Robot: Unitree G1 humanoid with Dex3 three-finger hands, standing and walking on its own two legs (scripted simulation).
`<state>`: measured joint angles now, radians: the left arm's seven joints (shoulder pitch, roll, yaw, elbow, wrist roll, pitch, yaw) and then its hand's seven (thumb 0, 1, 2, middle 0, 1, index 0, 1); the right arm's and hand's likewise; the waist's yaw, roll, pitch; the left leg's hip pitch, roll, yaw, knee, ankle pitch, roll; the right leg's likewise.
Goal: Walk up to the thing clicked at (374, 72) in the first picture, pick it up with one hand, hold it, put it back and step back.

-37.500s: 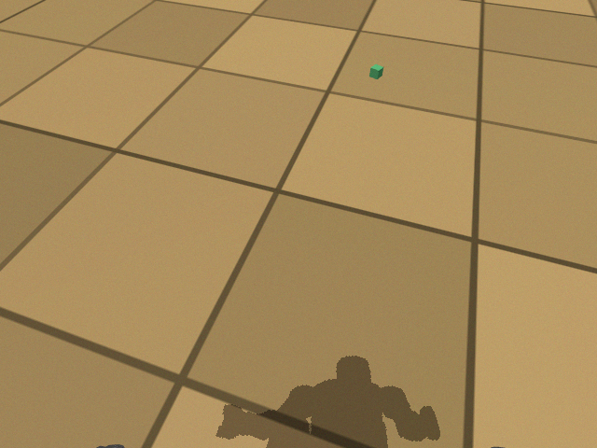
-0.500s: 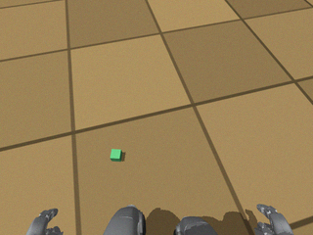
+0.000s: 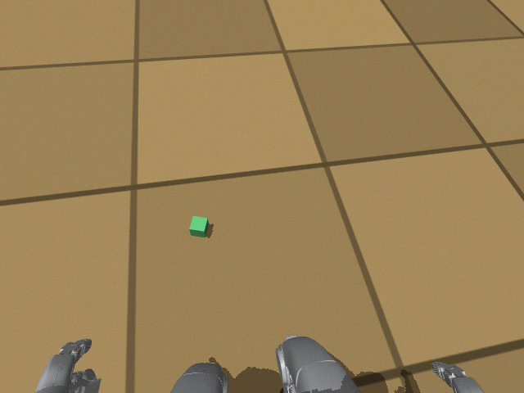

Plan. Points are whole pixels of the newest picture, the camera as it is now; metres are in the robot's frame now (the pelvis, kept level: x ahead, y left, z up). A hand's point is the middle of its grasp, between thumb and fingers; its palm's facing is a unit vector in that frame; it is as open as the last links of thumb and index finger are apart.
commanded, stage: step back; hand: left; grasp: from above
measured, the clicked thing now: (199, 226) +0.68 +0.22 -0.73
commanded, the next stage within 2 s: none
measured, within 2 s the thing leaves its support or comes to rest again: neither
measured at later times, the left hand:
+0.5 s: hand out of the picture -0.05 +0.23 -0.14, palm faces +0.00 -0.90 -0.44, open 7.4 cm
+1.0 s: hand out of the picture -0.28 +0.21 -0.15, palm faces -0.01 -0.91 -0.42, open 7.4 cm
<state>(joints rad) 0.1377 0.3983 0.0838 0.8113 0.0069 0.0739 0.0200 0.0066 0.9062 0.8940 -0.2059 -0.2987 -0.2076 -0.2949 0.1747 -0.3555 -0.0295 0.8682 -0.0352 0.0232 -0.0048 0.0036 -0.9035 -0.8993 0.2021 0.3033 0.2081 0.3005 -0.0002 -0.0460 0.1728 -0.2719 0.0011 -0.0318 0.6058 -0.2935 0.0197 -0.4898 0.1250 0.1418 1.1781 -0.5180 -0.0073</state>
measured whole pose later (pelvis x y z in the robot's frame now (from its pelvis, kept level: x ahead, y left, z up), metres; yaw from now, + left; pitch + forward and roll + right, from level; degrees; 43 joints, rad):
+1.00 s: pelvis -0.34 -0.07 -0.01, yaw -2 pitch -3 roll +1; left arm 0.22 0.35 0.06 0.92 0.04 0.02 0.01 0.01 0.90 0.89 -0.21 -0.30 -0.21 -0.30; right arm 0.12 -0.41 -0.05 0.87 -0.01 0.07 -0.01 0.00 -0.91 -0.90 0.20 0.30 0.21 0.30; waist 0.04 0.04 0.13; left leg -0.50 -0.07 -0.15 1.03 -0.45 0.00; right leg -0.27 0.02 0.03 0.68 -0.36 -0.03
